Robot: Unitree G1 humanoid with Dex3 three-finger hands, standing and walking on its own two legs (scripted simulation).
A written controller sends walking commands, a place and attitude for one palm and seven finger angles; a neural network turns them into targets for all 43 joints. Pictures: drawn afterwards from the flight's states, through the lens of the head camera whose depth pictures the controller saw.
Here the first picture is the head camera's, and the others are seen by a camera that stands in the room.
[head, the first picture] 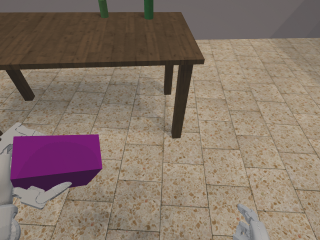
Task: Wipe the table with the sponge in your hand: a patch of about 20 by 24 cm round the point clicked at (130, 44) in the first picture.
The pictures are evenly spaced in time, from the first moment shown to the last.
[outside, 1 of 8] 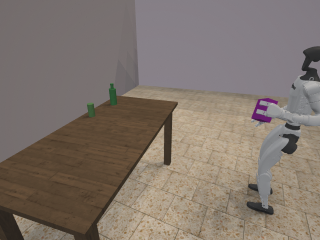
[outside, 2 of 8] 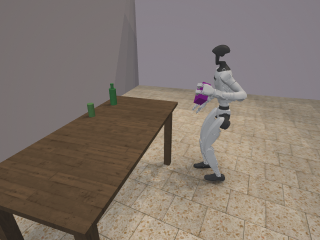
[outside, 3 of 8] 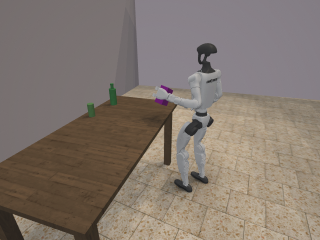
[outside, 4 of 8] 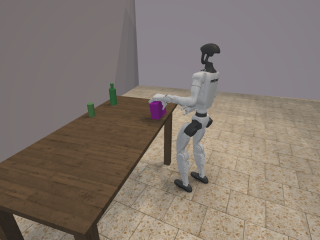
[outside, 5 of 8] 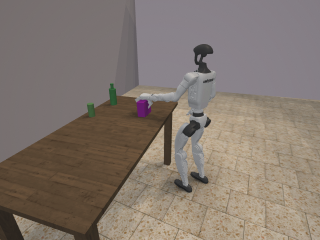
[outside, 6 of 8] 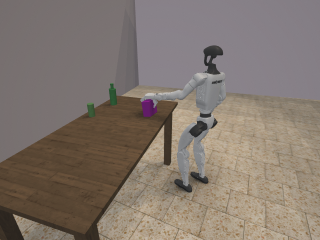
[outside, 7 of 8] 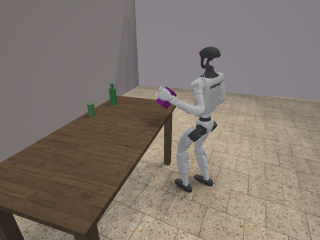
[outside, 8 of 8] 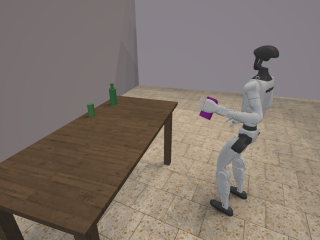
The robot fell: no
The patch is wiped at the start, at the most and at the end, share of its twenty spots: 0.00 1.00 1.00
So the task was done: yes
